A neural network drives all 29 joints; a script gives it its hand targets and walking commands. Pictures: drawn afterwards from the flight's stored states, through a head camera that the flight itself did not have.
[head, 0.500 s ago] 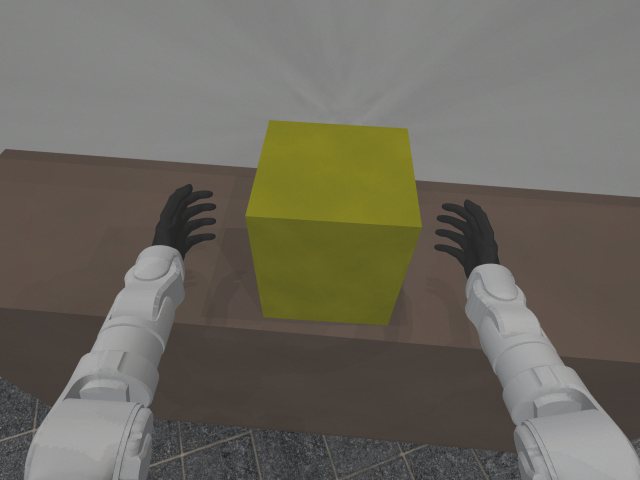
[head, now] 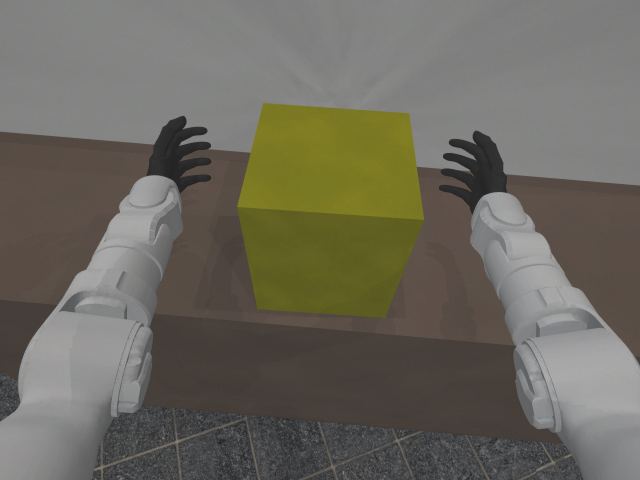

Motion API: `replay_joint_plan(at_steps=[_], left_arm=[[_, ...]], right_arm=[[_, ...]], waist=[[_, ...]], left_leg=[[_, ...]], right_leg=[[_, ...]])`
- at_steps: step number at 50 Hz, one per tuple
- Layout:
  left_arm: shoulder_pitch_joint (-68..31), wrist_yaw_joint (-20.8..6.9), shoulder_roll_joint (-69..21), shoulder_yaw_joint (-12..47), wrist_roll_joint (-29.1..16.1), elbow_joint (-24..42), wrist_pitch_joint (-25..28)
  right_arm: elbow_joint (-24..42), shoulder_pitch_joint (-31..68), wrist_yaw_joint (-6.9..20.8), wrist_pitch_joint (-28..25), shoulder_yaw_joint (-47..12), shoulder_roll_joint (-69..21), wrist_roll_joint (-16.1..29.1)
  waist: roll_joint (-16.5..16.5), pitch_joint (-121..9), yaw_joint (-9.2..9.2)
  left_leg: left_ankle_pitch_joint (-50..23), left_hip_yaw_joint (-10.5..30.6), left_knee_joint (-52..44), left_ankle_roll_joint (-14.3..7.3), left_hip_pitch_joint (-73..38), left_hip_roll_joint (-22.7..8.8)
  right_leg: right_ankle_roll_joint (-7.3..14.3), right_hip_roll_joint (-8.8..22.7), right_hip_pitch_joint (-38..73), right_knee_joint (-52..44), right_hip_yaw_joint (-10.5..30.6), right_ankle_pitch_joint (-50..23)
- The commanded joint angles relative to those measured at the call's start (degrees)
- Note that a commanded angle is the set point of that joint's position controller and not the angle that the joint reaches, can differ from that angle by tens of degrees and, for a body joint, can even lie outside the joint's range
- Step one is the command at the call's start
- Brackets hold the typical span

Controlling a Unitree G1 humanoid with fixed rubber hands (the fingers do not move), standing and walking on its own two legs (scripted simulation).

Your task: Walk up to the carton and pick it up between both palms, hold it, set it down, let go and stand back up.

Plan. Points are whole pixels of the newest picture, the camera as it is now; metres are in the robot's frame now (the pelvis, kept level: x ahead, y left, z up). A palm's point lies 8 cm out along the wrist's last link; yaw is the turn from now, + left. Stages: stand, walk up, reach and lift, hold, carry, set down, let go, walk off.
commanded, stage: reach and lift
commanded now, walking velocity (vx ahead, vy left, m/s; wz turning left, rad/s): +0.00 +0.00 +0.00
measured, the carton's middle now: (328, 217) +0.50 +0.00 +0.01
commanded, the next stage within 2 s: none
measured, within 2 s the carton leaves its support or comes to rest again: neither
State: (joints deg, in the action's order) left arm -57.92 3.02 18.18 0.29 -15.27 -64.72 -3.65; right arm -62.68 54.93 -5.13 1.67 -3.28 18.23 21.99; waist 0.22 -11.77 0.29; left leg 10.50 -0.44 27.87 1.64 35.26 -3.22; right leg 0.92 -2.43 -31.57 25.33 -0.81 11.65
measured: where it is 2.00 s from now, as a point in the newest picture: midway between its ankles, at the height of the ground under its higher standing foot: outside the picture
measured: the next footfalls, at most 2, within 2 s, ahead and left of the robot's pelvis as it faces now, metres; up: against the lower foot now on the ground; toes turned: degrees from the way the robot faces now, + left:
none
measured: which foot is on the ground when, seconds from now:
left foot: down 0.00-1.00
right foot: down 0.00-1.00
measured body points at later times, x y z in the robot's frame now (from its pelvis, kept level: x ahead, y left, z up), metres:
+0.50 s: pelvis -0.01 -0.01 +0.00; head +0.08 +0.02 +0.44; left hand +0.49 +0.21 +0.12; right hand +0.49 -0.19 +0.13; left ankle +0.01 +0.13 -0.73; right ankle -0.01 -0.11 -0.73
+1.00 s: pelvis -0.01 +0.00 -0.02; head +0.13 +0.02 +0.40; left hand +0.49 +0.18 +0.02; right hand +0.48 -0.18 +0.02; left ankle +0.01 +0.13 -0.73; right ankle -0.01 -0.11 -0.73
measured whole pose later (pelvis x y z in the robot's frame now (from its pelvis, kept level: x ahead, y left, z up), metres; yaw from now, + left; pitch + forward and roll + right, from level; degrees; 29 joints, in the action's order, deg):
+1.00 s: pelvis -0.01 +0.00 -0.02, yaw +1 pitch +32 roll -1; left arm -67.4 2.2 15.1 2.7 -15.0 -87.9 18.7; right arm -70.4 56.5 -4.3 -12.7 4.6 12.4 11.6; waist 0.1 -16.4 1.9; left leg 10.3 0.4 33.4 1.6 55.4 -2.5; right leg 0.8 -1.7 -52.2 32.8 -1.7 12.8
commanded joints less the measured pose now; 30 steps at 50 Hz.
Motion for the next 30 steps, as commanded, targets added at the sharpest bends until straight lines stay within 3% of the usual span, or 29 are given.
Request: replay_joint_plan(at_steps=[1, 13, 18, 23, 30], left_arm=[[-36.65, 0.37, 11.36, -0.13, -1.50, 7.29, 3.83], [-47.18, 0.64, 13.07, 4.09, -4.72, -1.75, 4.90], [-45.64, -0.50, 12.04, 4.89, -3.80, -8.25, 6.59], [-40.38, -2.26, 10.48, 4.65, -1.24, -13.92, 11.51], [-43.65, -1.99, 9.43, 5.41, -2.65, -9.90, 19.27]], right_arm=[[10.60, 37.93, 0.33, -2.61, 3.20, 12.33, -0.53], [5.16, 45.10, 1.15, -1.08, 6.01, 12.47, -3.03], [0.71, 43.46, 1.29, -1.76, 5.76, 10.97, -3.76], [-2.22, 38.33, 1.39, -5.40, 4.79, 8.84, -4.30], [3.17, 36.99, 1.27, -11.09, 7.86, 7.97, -6.96]], waist=[[0.68, -45.73, 0.60], [2.43, -50.15, 1.86], [2.42, -47.34, 2.03], [1.47, -44.34, 1.89], [4.63, -48.94, 2.40]], left_leg=[[-23.96, 0.13, 4.36, 1.64, -27.61, 2.36], [-22.22, 0.86, 5.02, 1.69, -26.22, 2.05], [-21.91, 0.66, 3.91, 1.49, -23.73, 2.08], [-21.97, -0.36, 1.79, 1.33, -18.14, 2.33], [-19.58, -1.68, 2.04, 2.68, -16.72, 2.22]], right_leg=[[-4.61, 0.10, 11.32, 1.77, -2.17, -34.85], [-4.25, 0.72, 7.71, 3.23, -3.15, -34.91], [-4.39, 1.26, 9.42, 3.15, -2.89, -35.39], [-4.37, 1.98, 14.36, 3.06, -2.11, -35.94], [-3.26, 2.23, 9.81, 3.09, -2.77, -30.48]])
